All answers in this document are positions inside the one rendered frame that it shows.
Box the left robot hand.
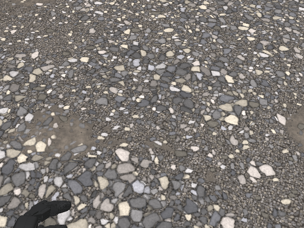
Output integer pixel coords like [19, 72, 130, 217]
[12, 199, 71, 228]

